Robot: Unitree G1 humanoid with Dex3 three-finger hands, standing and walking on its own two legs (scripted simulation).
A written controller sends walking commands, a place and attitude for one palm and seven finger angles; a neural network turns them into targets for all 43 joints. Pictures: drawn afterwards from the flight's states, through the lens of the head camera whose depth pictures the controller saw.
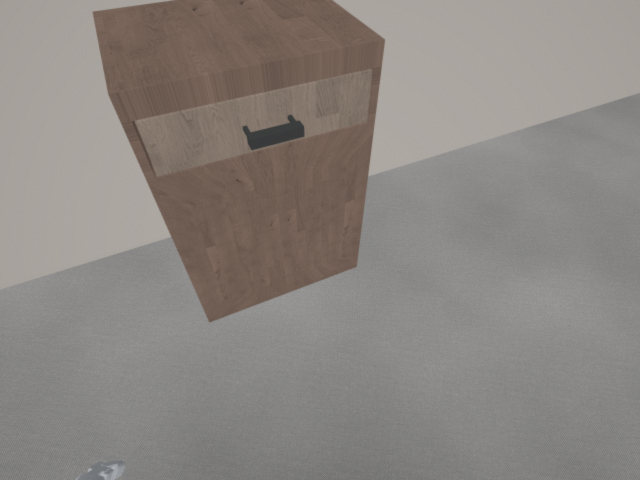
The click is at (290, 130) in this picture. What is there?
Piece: drawer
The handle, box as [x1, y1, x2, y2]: [242, 115, 303, 149]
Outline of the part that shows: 303,126 299,120 296,121 291,115 288,115 288,119 290,121 289,123 250,132 246,125 242,126 247,136 248,144 251,149 303,136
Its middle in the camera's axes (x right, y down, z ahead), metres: -0.11 -0.25 +0.88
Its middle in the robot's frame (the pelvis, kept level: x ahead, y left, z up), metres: +0.82 +0.16 -0.03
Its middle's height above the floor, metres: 0.74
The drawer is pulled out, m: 0.00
